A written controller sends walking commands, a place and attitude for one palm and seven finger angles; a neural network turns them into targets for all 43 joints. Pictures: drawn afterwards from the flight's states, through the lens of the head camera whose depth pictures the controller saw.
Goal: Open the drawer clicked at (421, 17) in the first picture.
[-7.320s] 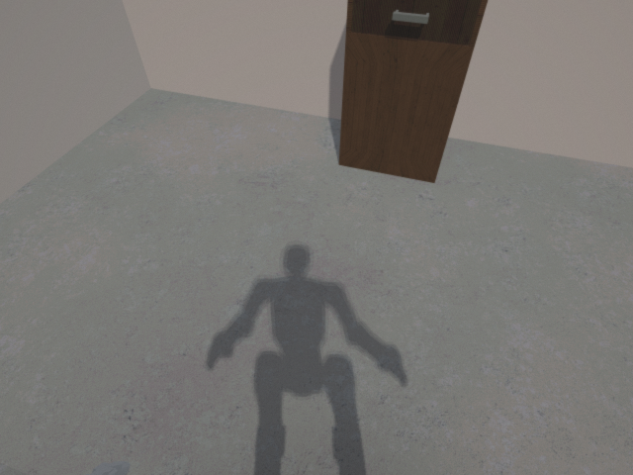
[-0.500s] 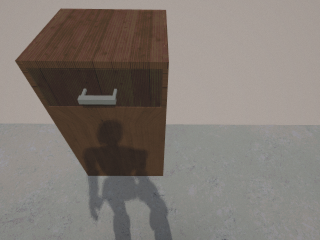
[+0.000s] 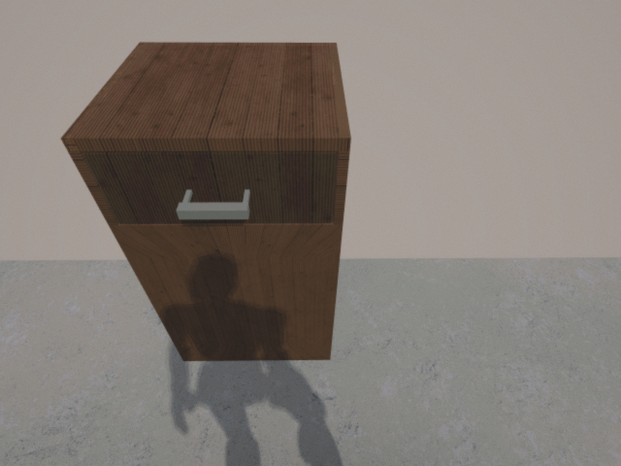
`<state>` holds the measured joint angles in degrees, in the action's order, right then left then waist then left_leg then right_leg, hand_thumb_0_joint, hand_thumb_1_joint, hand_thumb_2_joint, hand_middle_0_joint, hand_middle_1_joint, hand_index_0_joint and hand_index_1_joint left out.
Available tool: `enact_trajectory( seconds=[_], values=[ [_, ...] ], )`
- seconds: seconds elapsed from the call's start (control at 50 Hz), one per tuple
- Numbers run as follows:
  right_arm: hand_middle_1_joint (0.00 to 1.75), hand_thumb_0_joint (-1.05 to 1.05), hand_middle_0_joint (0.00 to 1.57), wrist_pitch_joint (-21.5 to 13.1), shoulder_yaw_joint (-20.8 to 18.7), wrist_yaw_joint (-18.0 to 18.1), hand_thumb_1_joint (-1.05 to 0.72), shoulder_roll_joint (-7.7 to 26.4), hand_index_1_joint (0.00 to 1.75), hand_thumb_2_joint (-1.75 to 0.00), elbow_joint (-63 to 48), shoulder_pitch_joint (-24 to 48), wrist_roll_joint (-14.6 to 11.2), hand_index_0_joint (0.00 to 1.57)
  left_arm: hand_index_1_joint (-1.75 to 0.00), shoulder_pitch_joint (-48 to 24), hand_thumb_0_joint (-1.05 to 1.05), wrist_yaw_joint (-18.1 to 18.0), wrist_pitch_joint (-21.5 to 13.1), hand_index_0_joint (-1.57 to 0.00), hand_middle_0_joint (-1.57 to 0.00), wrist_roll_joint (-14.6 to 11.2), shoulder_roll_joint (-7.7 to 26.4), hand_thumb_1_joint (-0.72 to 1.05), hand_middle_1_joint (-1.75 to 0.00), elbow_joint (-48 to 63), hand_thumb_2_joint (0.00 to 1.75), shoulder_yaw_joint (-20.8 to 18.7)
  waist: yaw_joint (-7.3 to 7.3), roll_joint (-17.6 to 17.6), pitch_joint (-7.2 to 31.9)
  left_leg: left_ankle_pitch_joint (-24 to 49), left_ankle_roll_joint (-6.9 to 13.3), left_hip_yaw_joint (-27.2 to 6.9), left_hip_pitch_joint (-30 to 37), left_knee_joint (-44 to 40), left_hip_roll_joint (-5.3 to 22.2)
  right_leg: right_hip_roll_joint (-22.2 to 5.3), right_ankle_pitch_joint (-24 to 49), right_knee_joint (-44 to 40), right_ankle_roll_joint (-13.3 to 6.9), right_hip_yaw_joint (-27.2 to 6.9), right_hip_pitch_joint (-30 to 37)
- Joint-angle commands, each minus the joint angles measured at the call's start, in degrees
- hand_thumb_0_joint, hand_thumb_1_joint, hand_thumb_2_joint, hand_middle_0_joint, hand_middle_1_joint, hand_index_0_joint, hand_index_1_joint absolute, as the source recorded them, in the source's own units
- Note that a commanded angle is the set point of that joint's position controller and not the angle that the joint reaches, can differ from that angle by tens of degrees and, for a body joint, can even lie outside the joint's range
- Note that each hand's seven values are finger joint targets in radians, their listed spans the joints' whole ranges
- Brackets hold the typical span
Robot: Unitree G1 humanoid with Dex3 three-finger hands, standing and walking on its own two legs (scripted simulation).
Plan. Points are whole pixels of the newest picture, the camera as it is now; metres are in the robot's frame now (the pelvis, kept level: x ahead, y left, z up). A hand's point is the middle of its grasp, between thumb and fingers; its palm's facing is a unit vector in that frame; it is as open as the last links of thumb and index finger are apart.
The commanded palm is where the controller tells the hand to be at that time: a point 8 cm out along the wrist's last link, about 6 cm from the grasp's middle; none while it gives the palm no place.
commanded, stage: shuffle to correct the standing spot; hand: left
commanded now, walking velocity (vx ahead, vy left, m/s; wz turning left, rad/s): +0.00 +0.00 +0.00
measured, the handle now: (215, 202) +0.57 +0.22 -0.01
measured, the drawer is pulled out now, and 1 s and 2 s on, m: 0.00 0.00 0.00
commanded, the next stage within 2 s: come to a stop and stand still in 0.18 s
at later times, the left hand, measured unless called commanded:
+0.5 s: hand out of the picture +0.02 +0.12 -0.19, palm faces +0.11 -0.98 -0.15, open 7.4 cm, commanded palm none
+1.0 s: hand out of the picture +0.05 +0.18 -0.17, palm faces +0.05 -0.97 -0.25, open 7.4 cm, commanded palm none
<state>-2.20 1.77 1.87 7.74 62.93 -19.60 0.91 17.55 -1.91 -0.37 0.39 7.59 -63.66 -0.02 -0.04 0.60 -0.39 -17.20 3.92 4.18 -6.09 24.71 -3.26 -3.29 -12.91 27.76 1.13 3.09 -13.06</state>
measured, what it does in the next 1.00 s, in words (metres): stands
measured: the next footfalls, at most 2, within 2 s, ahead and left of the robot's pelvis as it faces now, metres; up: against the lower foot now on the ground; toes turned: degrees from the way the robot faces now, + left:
none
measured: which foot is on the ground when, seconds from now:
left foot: down 0.00-1.00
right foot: down 0.00-1.00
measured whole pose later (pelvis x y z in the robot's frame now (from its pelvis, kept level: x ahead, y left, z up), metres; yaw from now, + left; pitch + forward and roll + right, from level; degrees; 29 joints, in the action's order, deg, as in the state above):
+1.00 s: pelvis +0.01 -0.01 -0.01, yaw +1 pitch -2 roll +0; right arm -0.3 0.0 1.7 11.2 55.8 -13.4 0.9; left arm 13.6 -2.0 1.0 0.4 10.0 -58.4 0.0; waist 0.4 2.0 -1.9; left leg -21.2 3.2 5.3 -7.5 30.6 -1.7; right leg -2.7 -16.9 33.2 0.2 4.2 -14.0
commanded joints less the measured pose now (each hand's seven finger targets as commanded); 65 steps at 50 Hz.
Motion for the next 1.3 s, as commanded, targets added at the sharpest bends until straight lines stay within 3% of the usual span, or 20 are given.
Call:
enact_trajectory(
  seconds=[0.0, 0.12, 0.26, 0.3, 0.34, 0.38, 0.44, 0.48, 0.54, 0.64, 0.7, 0.72, 0.74, 0.76, 0.78, 0.82, 0.88, 0.94, 1.02, 1.28],
  values=[
    [0.30, 0.00, 0.20, -0.6, -1.2, 0.5, -0.90, 5.6, 0.30, -0.90, -1.0, -3.6, 0.0, 0.20, -0.30, 3.6, 0.00, -0.2, -0.8, -0.20, -0.20, 0.1, 3.8, 0.90, -0.30, 1.3, 0.90, -0.3, 0.32, 0.3, -4.6, 13.3, -1.1, -7.7, -7.5, -7.2, 9.4, -2.8, 7.2, -2.2, -2.7, -3.2, 3.0],
    [0.30, 0.00, 0.20, 0.3, -2.3, 0.2, -0.90, 7.0, 0.30, -0.90, -1.0, -4.0, 0.4, 0.20, -0.30, 2.9, 0.00, 0.8, -0.5, -0.20, -0.20, 1.4, 3.1, 0.90, -0.30, 2.3, 0.90, -0.9, -0.26, 3.6, -9.6, -12.2, 2.4, -14.4, -11.0, -11.9, 12.1, 0.0, -7.0, 3.6, -3.2, 0.8, -3.3],
    [0.30, 0.00, 0.20, -0.6, -2.7, 0.3, -0.90, 6.0, 0.30, -0.90, -1.8, -4.4, 0.3, 0.20, -0.30, 7.7, 0.00, 1.2, -1.8, -0.20, -0.20, 1.2, 2.7, 0.90, -0.30, 1.3, 0.90, -1.7, 0.84, -0.2, -7.9, 0.2, 3.2, -10.6, -11.2, -2.6, 10.3, -1.2, -2.7, 3.7, -4.8, -2.0, -0.1],
    [0.30, 0.00, 0.20, -0.9, -2.3, 0.4, -0.90, 4.4, 0.30, -0.90, -1.9, -4.2, 0.1, 0.20, -0.30, 10.0, 0.00, 0.8, -2.2, -0.20, -0.20, 1.1, 3.7, 0.90, -0.30, 0.5, 0.90, -2.1, 1.50, -5.1, -5.8, 8.6, 1.0, -4.8, -13.5, 5.2, 6.7, -4.6, 10.0, 2.5, -6.0, -5.9, 5.4],
    [0.30, 0.00, 0.20, -0.8, -1.8, 0.6, -0.90, 2.3, 0.30, -0.90, -1.6, -4.5, -0.2, 0.20, -0.30, 12.3, 0.00, 0.0, -2.6, -0.20, -0.20, 0.6, 5.8, 0.90, -0.30, -0.6, 0.90, -2.6, 1.29, -10.5, -1.6, 5.7, -1.7, -1.8, -14.3, 11.6, 4.2, -10.8, 28.9, 0.1, -8.7, -11.5, 10.4],
    [0.30, 0.00, 0.20, -0.3, -1.5, 0.8, -0.90, 1.2, 0.30, -0.90, -0.7, -4.2, -0.6, 0.20, -0.30, 9.5, 0.00, -0.5, -2.5, -0.20, -0.20, 0.5, 5.4, 0.90, -0.30, -0.1, 0.90, -2.2, -0.15, -6.4, -1.7, 4.5, -2.7, -2.6, -10.2, 8.4, 5.4, -11.5, 42.5, 1.1, -8.9, -8.9, 8.0],
    [0.30, 0.00, 0.20, 0.0, -2.4, 1.2, -0.90, 3.5, 0.30, -0.90, 0.7, -5.0, -0.7, 0.20, -0.30, 5.5, 0.00, -1.0, -1.8, -0.20, -0.20, -0.1, 4.9, 0.90, -0.30, 1.9, 0.90, -1.9, -0.42, 1.3, -0.8, 36.9, -2.3, -4.9, -2.1, 3.2, 8.9, -6.0, 38.2, 5.5, -3.9, -2.8, 4.9],
    [0.30, 0.00, 0.20, 0.5, -3.2, 1.7, -0.90, 5.4, 0.30, -0.90, 0.0, -4.9, -0.7, 0.20, -0.30, 5.6, 0.00, -1.5, -1.3, -0.20, -0.20, -0.1, 5.8, 0.90, -0.30, 3.0, 0.90, -2.6, 0.16, 4.0, 1.4, 49.7, -1.8, -4.7, 1.2, 6.1, 10.2, -5.0, 32.4, 6.8, -3.5, -2.2, 3.6],
    [0.30, 0.00, 0.20, 1.3, -4.1, 1.6, -0.90, 6.0, 0.30, -0.90, -1.8, -2.1, -0.6, 0.20, -0.30, 4.8, 0.00, -1.6, -0.6, -0.20, -0.20, 0.1, 6.5, 0.90, -0.30, 3.6, 0.90, -3.3, 0.77, 1.6, 1.5, 43.3, -1.5, -4.1, -0.2, 7.0, 9.9, -5.7, 31.0, 6.6, -3.9, -2.9, 3.7],
    [0.30, 0.00, 0.20, 2.1, -3.5, 0.6, -0.90, 3.7, 0.30, -0.90, -3.5, 0.1, -0.6, 0.20, -0.30, 3.8, 0.00, -1.1, -0.2, -0.20, -0.20, 0.7, 7.0, 0.90, -0.30, 4.7, 0.90, -2.6, 0.25, -5.5, 0.1, 15.0, -2.8, -3.3, -4.6, 4.8, 7.0, -9.7, 29.3, 1.3, -6.3, -6.6, 2.6],
    [0.30, 0.00, 0.20, 1.4, -3.3, 0.5, -0.90, 5.0, 0.30, -0.90, -3.6, 0.3, -0.2, 0.20, -0.30, 2.3, 0.00, -1.0, -0.2, -0.20, -0.20, 0.6, 6.6, 0.90, -0.30, 5.9, 0.90, -2.3, 0.24, -3.0, 2.1, 28.8, -2.0, -5.2, -1.8, 1.9, 9.3, -5.8, 28.0, 3.6, -4.3, -3.6, 4.0],
    [0.30, 0.00, 0.20, 1.3, -4.7, 0.2, -0.90, 10.6, 0.30, -0.90, -7.4, 4.9, -1.0, 0.20, -0.30, 6.8, 0.00, -3.2, -1.5, -0.20, -0.20, 0.4, 9.2, 0.90, -0.30, 3.4, 0.90, -2.8, 1.85, -2.1, 4.7, 35.9, -3.8, -2.4, -4.3, 11.1, 10.8, -5.7, 39.5, 4.4, -3.1, -5.0, 5.2],
    [0.30, 0.00, 0.20, 0.8, -4.7, -0.1, -0.90, 8.2, 0.30, -0.90, -9.6, 2.4, -0.3, 0.20, -0.30, 6.3, 0.00, -2.9, -1.7, -0.20, -0.20, 0.7, 11.1, 0.90, -0.30, 7.0, 0.90, -3.3, 1.18, 0.1, 8.7, 25.3, -2.9, -3.5, -8.3, 12.0, 7.6, -8.7, 45.9, 7.3, -6.1, -8.3, 12.0],
    [0.30, 0.00, 0.20, 1.2, -4.2, -0.4, -0.90, 6.9, 0.30, -0.90, -9.7, 3.8, -0.6, 0.20, -0.30, 4.0, 0.00, -2.4, -1.5, -0.20, -0.20, 0.2, 12.2, 0.90, -0.30, 7.1, 0.90, -3.2, 0.80, -1.5, 7.1, 8.8, -2.8, -2.2, -10.2, 8.7, 6.9, -10.8, 41.1, 5.9, -7.6, -8.8, 11.0],
    [0.30, 0.00, 0.20, 1.6, -3.8, -0.5, -0.90, 5.9, 0.30, -0.90, -10.3, 3.6, -0.6, 0.20, -0.30, 0.9, 0.00, -2.0, -1.0, -0.20, -0.20, 0.3, 10.7, 0.90, -0.30, 7.9, 0.90, -2.3, -0.69, -0.2, 5.0, 5.7, -2.6, -3.1, -6.8, 3.5, 6.7, -9.9, 31.3, 5.2, -7.3, -7.7, 5.4],
    [0.30, 0.00, 0.20, 1.3, -3.5, -0.3, -0.90, 7.9, 0.30, -0.90, -9.4, 1.0, 0.4, 0.20, -0.30, -0.9, 0.00, -1.3, -0.4, -0.20, -0.20, 0.2, 8.2, 0.90, -0.30, 8.6, 0.90, -1.4, -0.42, 5.7, 1.9, 29.9, -0.8, -7.3, -4.1, 2.1, 11.4, -3.2, 14.7, 7.3, -4.1, -2.0, 1.4],
    [0.30, 0.00, 0.20, 1.3, -3.1, 0.1, -0.90, 9.6, 0.30, -0.90, -9.7, 2.3, 0.2, 0.20, -0.30, -1.2, 0.00, -0.9, 0.5, -0.20, -0.20, 0.1, 7.4, 0.90, -0.30, 8.0, 0.90, -0.9, 0.35, 3.7, -0.9, 33.2, 0.6, -7.9, -4.3, 0.9, 12.5, -0.6, 2.1, 5.0, -2.9, -0.5, 0.7],
    [0.30, 0.00, 0.20, 1.3, -2.6, -0.1, -0.90, 9.2, 0.30, -0.90, -9.8, 3.8, 0.1, 0.20, -0.30, -2.5, 0.00, -0.1, 0.6, -0.20, -0.20, 0.1, 7.7, 0.90, -0.30, 8.0, 0.90, -0.5, 0.30, -0.6, -5.3, 11.0, 0.0, -7.6, -8.8, -3.8, 10.6, -1.7, 1.3, 0.5, -3.0, -2.6, 0.3],
    [0.30, 0.00, 0.20, 1.0, -2.0, -0.4, -0.90, 9.1, 0.30, -0.90, -8.5, 3.1, 0.3, 0.20, -0.30, -2.4, 0.00, 0.4, 0.6, -0.20, -0.20, 0.2, 8.4, 0.90, -0.30, 7.7, 0.90, -0.5, 0.35, 0.2, -7.2, -2.1, -0.1, -8.0, -11.6, -8.0, 9.7, -1.8, -2.7, -1.7, -3.4, -4.0, 0.2],
    [0.30, 0.00, 0.20, 0.4, -1.0, -0.2, -0.90, 7.0, 0.30, -0.90, -2.7, -1.9, 0.0, 0.20, -0.30, 0.2, 0.00, 0.4, -0.5, -0.20, -0.20, 0.0, 7.1, 0.90, -0.30, 4.2, 0.90, -0.2, 0.14, -1.0, -4.2, 1.4, -0.7, -6.2, -8.9, -6.2, 9.0, -3.1, -0.1, -3.6, -4.1, -5.2, 1.8]
  ],
)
